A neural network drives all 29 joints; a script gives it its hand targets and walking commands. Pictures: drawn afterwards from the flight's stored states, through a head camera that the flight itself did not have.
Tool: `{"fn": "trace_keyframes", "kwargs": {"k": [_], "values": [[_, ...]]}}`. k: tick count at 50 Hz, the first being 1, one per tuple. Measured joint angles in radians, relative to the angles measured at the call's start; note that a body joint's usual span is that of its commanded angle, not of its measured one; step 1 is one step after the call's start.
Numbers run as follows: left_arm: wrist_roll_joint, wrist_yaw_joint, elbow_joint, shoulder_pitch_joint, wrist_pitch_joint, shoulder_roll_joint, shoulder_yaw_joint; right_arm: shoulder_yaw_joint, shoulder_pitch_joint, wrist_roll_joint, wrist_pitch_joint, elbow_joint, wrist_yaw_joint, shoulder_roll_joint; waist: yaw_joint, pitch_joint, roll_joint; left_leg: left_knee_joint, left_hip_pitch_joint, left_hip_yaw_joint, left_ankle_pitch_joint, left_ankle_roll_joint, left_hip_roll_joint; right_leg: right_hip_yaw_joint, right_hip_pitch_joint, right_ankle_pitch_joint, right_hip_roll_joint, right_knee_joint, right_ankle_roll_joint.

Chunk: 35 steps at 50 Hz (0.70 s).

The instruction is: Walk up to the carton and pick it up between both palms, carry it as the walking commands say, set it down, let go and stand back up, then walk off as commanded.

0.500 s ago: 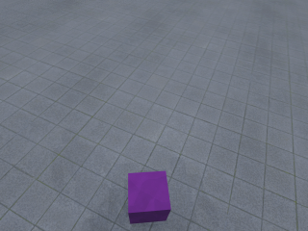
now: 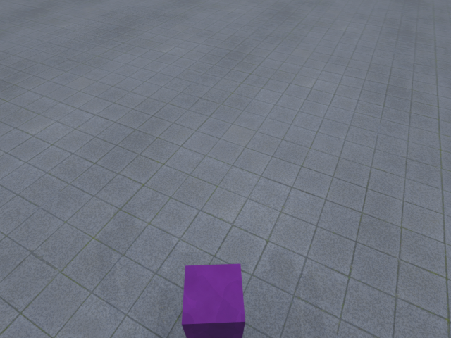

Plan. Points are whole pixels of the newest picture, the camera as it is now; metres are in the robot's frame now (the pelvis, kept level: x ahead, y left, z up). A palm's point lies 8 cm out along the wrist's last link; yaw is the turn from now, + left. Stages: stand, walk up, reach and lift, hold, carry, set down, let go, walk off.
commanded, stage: stand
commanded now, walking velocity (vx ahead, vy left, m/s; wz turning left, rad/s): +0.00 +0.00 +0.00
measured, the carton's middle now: (214, 303) +0.41 +0.04 -0.66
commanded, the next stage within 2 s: reach and lift in 0.36 s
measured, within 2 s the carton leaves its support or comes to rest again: neither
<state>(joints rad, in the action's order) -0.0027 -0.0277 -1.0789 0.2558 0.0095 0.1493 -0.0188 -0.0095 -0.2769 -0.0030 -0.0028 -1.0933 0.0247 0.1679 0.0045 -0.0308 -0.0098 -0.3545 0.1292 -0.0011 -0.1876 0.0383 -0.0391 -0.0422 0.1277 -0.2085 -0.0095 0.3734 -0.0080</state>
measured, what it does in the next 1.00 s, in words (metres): lowers itself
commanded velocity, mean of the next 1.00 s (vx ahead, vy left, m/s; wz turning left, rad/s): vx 0.00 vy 0.00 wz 0.00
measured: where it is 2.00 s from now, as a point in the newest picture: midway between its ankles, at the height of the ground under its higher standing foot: outside the picture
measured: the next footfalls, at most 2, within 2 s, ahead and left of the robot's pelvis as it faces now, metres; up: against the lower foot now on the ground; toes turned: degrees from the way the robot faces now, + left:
none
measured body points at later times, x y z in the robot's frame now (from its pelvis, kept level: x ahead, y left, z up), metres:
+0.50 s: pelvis -0.01 +0.01 -0.02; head +0.02 +0.02 +0.43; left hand +0.09 +0.24 -0.16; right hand +0.10 -0.22 -0.16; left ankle +0.00 +0.14 -0.75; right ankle +0.00 -0.11 -0.75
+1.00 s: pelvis -0.04 +0.03 -0.07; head +0.12 +0.04 +0.35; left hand +0.19 +0.25 -0.19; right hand +0.22 -0.20 -0.18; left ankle +0.00 +0.15 -0.75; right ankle +0.00 -0.12 -0.75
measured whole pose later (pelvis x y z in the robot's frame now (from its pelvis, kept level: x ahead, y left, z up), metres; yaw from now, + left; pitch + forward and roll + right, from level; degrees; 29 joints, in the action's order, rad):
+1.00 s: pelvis -0.04 +0.03 -0.07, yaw +0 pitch +22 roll -1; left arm -0.01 -0.02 -0.47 -0.07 -0.32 0.13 -0.10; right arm -0.11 0.11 -0.02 0.31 -0.49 -0.05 0.21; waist -0.02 0.05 0.01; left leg -0.94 0.95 0.01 -0.34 0.00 0.00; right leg 0.06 0.94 -0.35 -0.01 0.91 0.05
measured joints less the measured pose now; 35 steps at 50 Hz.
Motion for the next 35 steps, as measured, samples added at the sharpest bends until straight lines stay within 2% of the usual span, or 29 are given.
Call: {"fn": "trace_keyframes", "kwargs": {"k": [11, 20, 23, 27, 31, 33, 35], "values": [[-0.003, 0.000, -0.016, 0.049, -0.001, -0.005, -0.005, 0.007, -0.005, 0.000, 0.002, -0.036, 0.002, -0.017, -0.009, -0.007, 0.015, -0.001, 0.002, -0.006, -0.006, -0.005, 0.004, 0.006, 0.003, -0.003, -0.004, -0.001, 0.006], [0.012, -0.006, -0.004, 0.072, -0.010, -0.008, 0.002, 0.015, -0.014, 0.013, 0.010, -0.029, 0.005, -0.027, -0.008, 0.016, 0.003, -0.027, 0.028, -0.011, -0.029, -0.014, 0.007, 0.011, 0.025, -0.016, -0.007, 0.014, 0.012], [0.058, 0.001, 0.206, 0.036, -0.144, 0.018, 0.036, 0.064, 0.023, 0.086, 0.146, 0.188, 0.008, 0.008, -0.006, 0.034, 0.003, -0.184, 0.170, -0.003, -0.097, -0.027, 0.006, 0.010, 0.157, -0.061, -0.008, 0.151, 0.012], [0.084, 0.004, 0.383, -0.207, -0.373, 0.063, 0.043, 0.037, 0.256, 0.099, 0.356, 0.380, 0.009, 0.061, -0.011, -0.005, 0.017, -0.329, 0.289, -0.005, -0.147, -0.021, -0.002, 0.002, 0.275, -0.104, -0.013, 0.290, 0.018], [0.055, 0.004, 0.457, -0.336, -0.556, 0.074, 0.021, 0.018, 0.387, 0.053, 0.534, 0.428, 0.004, 0.069, -0.016, 0.033, 0.021, -0.354, 0.361, -0.015, -0.143, -0.030, 0.003, 0.017, 0.347, -0.090, -0.016, 0.307, 0.026], [0.029, 0.011, 0.478, -0.310, -0.593, 0.060, 0.003, 0.028, 0.346, 0.036, 0.575, 0.445, -0.010, 0.056, -0.024, 0.066, 0.018, -0.322, 0.369, -0.017, -0.129, -0.020, 0.007, 0.030, 0.357, -0.095, -0.014, 0.277, 0.030], [0.006, 0.021, 0.493, -0.251, -0.589, 0.046, -0.012, 0.027, 0.274, 0.018, 0.575, 0.452, -0.032, 0.031, -0.037, 0.095, 0.010, -0.291, 0.379, -0.022, -0.124, -0.030, 0.011, 0.042, 0.371, -0.092, -0.014, 0.251, 0.032]]}}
